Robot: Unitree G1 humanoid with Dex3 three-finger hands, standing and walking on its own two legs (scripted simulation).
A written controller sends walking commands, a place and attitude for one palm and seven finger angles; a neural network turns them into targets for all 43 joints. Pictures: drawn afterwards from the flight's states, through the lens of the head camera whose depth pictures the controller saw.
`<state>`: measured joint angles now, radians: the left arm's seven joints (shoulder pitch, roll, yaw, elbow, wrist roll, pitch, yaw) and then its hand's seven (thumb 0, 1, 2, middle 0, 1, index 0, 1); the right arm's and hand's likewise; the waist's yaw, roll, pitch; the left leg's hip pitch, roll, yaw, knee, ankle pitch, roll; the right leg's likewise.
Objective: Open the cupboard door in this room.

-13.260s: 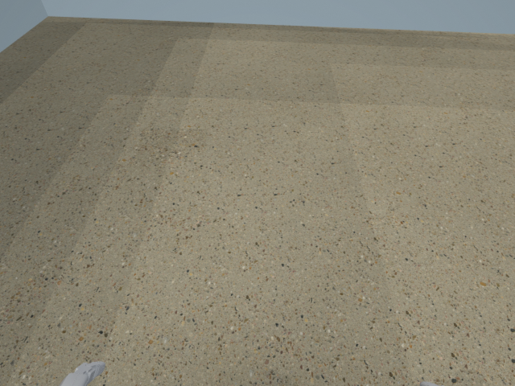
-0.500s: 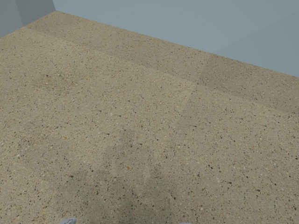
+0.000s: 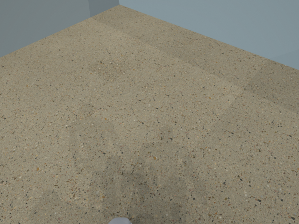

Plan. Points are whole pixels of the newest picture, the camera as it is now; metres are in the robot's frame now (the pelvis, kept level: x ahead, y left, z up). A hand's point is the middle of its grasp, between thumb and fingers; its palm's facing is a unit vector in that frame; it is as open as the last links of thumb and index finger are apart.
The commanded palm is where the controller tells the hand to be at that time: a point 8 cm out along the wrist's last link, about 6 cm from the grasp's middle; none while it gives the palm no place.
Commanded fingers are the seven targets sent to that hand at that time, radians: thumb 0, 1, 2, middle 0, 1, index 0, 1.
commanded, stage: turn or walk to find it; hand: left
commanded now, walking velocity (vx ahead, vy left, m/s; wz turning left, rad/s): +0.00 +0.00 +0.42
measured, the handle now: out of the picture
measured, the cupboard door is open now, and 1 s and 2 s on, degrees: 0 0 0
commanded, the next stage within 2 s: none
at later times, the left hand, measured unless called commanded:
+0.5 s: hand out of the picture +0.02 +0.27 -0.17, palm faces +0.22 -0.95 -0.24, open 7.4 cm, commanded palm none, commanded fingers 0.00 0.90 0.90 -0.20 -0.30 -0.20 -0.30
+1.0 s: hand out of the picture -0.05 +0.19 -0.15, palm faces +0.42 -0.87 -0.28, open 7.3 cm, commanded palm none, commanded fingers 0.00 0.90 0.90 -0.20 -0.30 -0.20 -0.30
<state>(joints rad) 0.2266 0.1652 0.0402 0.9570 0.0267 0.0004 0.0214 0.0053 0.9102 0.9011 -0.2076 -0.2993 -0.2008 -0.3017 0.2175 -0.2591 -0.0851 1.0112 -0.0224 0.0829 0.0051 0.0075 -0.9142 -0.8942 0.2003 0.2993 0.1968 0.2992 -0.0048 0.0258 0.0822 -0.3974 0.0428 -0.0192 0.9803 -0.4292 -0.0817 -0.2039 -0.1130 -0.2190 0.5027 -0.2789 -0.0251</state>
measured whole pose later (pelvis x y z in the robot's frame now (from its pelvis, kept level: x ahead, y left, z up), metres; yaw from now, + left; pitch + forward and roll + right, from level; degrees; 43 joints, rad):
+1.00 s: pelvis -0.03 -0.01 +0.00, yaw +25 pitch -1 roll +2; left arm 0.22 0.15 0.03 0.95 0.02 -0.01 0.02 0.01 0.91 0.90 -0.21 -0.30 -0.20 -0.30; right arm 0.24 -0.26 -0.09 1.02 -0.03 0.08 0.00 0.01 -0.91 -0.89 0.20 0.30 0.20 0.30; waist -0.02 0.05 0.07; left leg -0.47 0.03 -0.06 1.15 -0.36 -0.08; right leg -0.18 -0.08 -0.20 0.48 -0.29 -0.04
